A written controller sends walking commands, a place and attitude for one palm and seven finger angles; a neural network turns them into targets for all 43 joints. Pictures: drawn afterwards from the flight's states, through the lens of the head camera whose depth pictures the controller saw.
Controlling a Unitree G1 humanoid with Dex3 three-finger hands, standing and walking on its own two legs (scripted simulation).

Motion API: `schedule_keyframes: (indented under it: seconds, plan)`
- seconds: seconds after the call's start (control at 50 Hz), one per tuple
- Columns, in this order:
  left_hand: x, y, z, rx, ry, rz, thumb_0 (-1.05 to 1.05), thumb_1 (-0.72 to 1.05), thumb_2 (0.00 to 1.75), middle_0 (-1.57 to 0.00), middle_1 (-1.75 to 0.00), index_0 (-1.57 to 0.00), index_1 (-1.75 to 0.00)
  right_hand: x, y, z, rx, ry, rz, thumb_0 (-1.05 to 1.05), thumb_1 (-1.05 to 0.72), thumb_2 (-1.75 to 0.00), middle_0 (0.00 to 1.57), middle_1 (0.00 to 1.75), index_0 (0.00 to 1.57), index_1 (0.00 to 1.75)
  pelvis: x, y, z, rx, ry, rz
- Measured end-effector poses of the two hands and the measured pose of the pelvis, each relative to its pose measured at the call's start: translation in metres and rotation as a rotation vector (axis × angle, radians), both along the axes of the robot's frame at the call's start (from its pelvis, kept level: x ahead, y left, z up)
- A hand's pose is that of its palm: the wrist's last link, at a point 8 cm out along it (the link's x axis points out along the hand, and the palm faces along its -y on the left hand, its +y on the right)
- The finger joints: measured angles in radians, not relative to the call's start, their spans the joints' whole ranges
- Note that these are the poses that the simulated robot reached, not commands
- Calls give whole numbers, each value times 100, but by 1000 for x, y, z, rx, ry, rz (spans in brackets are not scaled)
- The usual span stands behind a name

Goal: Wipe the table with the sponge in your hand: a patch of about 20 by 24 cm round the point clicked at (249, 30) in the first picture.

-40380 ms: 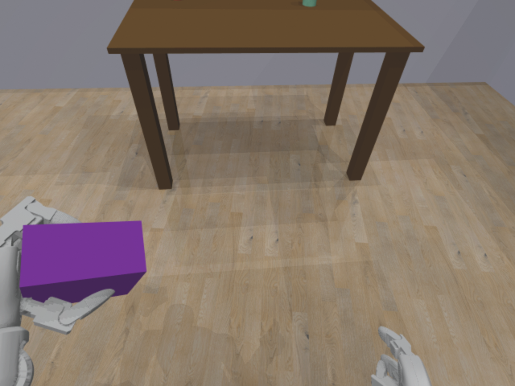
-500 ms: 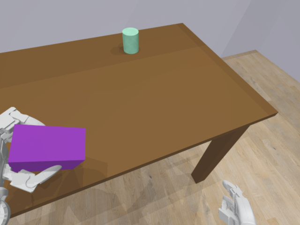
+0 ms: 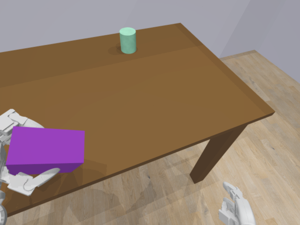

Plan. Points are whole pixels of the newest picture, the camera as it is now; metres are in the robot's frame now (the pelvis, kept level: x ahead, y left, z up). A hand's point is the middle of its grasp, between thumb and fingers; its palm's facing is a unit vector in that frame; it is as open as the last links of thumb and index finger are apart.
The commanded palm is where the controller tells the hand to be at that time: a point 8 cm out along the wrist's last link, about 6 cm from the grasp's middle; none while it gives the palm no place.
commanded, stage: shuffle to correct the standing spot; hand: left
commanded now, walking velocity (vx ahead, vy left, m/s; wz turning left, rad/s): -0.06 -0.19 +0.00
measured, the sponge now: (57, 153) +0.23 +0.21 +0.13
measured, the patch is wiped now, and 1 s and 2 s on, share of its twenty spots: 0.00 0.00 0.00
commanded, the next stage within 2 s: come to a stop and stand still in 0.74 s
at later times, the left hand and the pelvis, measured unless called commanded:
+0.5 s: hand (27, 153) +0.21 +0.24 +0.16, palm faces +0.34 -0.85 -0.41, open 10.3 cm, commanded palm +0.16 +0.28 +0.18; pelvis +0.00 +0.00 +0.00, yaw +0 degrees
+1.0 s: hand (4, 131) +0.24 +0.28 +0.19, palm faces +0.44 -0.76 -0.48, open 10.3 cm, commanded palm +0.15 +0.27 +0.18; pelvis -0.01 -0.01 +0.00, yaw +0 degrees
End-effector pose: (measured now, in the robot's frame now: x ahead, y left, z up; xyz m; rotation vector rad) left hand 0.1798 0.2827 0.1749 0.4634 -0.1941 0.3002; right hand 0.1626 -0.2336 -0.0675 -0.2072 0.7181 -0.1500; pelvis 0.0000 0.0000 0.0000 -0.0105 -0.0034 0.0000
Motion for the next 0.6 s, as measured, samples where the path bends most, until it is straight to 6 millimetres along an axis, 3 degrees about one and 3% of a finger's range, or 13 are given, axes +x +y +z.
schedule_keyframes:
  seconds: [0.3, 0.6]
  plan:
    - [-4, 6, 3, 4, -13, 10, -1, -53, 104, -70, -132, -73, -131, 3, 14, 3, 17, -17, 23, 1, -90, -90, 20, 30, 21, 30, -4, 4, 1, 1, -7, 1]
    - [-3, 1, 5, 10, -10, 10, -1, -53, 104, -70, -132, -73, -131, -4, 5, -2, 18, 7, 7, 1, -90, -90, 20, 30, 21, 30, -3, 0, 1, 4, -5, 3]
